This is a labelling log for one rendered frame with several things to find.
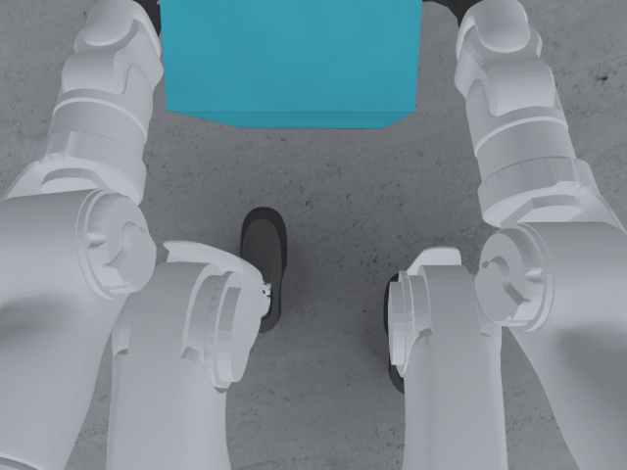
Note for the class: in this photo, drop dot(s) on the carton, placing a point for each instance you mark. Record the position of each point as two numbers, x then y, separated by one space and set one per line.
297 64

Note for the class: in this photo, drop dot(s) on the robot left forearm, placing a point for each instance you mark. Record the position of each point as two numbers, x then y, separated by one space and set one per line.
101 117

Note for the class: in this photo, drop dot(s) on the right robot upper arm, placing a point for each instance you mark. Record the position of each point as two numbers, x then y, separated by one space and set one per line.
561 289

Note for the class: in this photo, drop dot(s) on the robot left foot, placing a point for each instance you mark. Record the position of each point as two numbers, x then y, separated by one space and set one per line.
264 245

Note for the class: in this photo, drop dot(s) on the left robot upper arm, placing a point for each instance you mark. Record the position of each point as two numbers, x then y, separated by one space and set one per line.
68 262

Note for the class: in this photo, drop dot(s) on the left robot hand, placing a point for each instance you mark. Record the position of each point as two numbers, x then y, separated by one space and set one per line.
153 11

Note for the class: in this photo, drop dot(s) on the robot right shin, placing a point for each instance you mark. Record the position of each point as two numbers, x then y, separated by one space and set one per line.
451 256

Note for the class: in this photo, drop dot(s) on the right robot hand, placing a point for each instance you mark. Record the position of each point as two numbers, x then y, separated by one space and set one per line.
458 7

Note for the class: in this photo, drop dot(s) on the robot right forearm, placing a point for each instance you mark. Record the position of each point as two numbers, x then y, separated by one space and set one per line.
519 133

